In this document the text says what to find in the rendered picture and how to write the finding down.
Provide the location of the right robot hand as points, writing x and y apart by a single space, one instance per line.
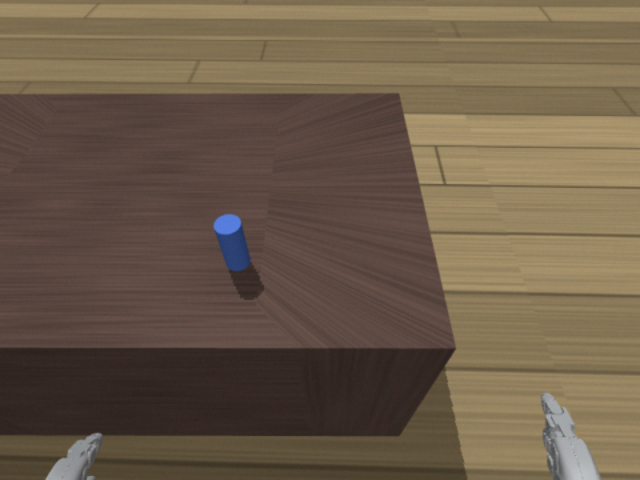
568 457

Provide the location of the can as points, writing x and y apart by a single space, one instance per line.
230 235

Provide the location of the left robot hand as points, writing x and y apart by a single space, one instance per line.
79 459

